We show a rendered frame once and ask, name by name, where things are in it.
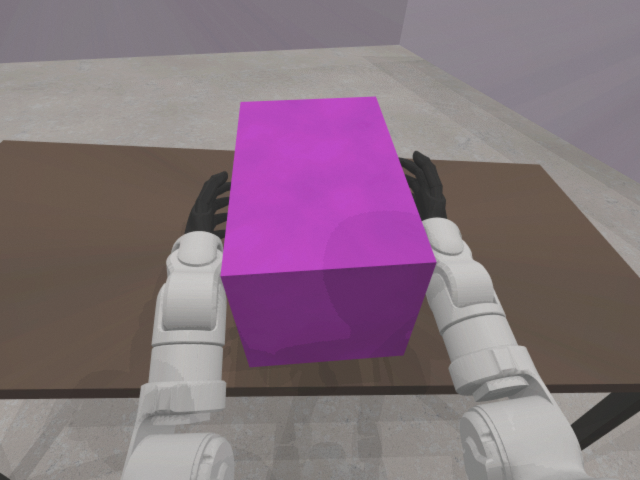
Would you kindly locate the left robot forearm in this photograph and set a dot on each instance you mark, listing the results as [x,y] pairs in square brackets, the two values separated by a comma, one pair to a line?
[185,379]

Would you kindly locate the right robot forearm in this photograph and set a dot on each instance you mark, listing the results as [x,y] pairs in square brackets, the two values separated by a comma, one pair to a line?
[486,360]

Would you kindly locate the table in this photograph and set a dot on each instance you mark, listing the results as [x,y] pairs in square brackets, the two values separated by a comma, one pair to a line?
[86,229]

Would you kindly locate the carton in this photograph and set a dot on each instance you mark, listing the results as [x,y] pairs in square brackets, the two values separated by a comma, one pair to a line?
[325,255]

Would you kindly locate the robot right upper arm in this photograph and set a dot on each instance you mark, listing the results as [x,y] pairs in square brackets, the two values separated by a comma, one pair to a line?
[520,439]

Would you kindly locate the right robot hand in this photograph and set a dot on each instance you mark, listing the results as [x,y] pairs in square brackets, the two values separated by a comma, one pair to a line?
[427,188]

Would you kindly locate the robot left upper arm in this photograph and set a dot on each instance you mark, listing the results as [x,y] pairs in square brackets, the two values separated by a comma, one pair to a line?
[183,456]

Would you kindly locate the left robot hand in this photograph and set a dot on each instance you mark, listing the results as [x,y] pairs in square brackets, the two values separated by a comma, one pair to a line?
[202,216]

